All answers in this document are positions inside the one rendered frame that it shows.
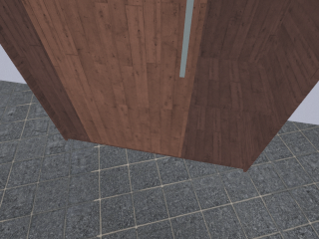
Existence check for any handle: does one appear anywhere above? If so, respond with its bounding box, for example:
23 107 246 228
179 0 194 78

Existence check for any wardrobe door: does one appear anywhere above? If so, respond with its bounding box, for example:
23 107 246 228
21 0 207 157
0 0 88 136

